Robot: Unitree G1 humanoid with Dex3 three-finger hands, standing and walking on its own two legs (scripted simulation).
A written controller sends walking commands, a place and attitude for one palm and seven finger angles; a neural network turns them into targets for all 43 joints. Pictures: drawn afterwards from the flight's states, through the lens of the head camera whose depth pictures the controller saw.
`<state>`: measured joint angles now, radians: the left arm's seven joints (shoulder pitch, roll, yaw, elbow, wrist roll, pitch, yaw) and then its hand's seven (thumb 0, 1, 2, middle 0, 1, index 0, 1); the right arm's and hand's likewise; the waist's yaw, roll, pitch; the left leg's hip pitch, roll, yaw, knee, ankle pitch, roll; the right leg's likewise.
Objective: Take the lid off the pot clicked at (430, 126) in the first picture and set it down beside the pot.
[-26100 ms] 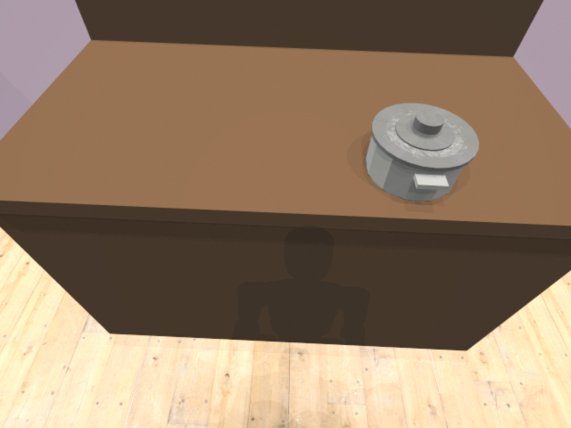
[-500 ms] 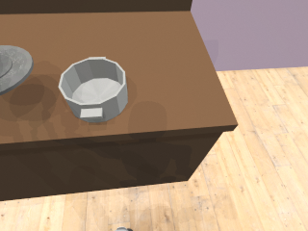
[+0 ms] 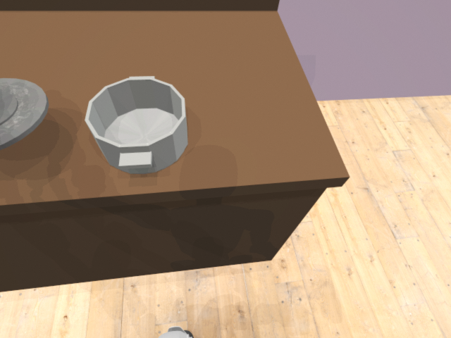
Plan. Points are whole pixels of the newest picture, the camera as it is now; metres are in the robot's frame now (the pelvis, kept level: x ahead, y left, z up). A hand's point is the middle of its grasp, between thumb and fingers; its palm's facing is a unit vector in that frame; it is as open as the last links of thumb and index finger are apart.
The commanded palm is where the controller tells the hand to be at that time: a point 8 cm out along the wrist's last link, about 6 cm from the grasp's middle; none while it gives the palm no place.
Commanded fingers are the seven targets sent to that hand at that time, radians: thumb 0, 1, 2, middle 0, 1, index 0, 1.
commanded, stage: lower the lid onto the table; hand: left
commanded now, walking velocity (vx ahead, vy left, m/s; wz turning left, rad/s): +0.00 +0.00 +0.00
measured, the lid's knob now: out of the picture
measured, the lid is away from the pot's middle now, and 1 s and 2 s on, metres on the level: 0.24 0.23 0.24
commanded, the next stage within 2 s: open the fingers wide in 1.30 s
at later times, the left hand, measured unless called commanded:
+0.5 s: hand out of the picture +0.45 +0.37 +0.13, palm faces -0.44 -0.22 -0.87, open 8.3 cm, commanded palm +0.50 +0.37 +0.21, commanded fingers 0.00 0.63 1.00 -0.93 -1.13 -0.72 -1.06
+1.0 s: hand out of the picture +0.45 +0.37 +0.10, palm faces -0.46 -0.21 -0.86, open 8.3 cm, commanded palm +0.51 +0.37 +0.18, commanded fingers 0.00 0.63 1.00 -0.93 -1.13 -0.72 -1.06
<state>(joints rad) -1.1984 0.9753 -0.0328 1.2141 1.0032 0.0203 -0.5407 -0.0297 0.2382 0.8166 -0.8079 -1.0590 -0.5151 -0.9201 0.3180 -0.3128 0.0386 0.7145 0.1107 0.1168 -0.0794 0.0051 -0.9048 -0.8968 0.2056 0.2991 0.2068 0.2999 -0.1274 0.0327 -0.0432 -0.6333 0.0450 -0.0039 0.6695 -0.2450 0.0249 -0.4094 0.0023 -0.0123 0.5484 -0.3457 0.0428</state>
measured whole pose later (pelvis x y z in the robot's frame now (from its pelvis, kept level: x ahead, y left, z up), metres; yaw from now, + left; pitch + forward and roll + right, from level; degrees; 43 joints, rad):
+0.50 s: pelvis -0.01 +0.01 -0.01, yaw -1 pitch +13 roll -4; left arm -1.17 0.96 -0.03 1.24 1.01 -0.04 -0.51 -0.03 0.24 0.82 -0.81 -1.06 -0.51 -0.92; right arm 0.33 -0.31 0.04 0.72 0.11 0.10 -0.11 0.00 -0.90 -0.90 0.21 0.30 0.21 0.30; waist -0.14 0.03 -0.05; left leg -0.70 0.05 0.00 0.72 -0.26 0.03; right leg -0.48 0.01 0.00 0.60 -0.36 0.05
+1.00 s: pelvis -0.01 +0.01 -0.01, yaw -1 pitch +15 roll -5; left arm -1.14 0.96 0.00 1.25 1.02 -0.07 -0.48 -0.03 0.24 0.82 -0.81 -1.06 -0.51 -0.92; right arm 0.34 -0.30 0.04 0.72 0.10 0.11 -0.11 0.00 -0.90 -0.90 0.21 0.30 0.21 0.30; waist -0.15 0.04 -0.06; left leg -0.76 0.06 0.00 0.78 -0.28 0.03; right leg -0.54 0.01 0.00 0.66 -0.38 0.05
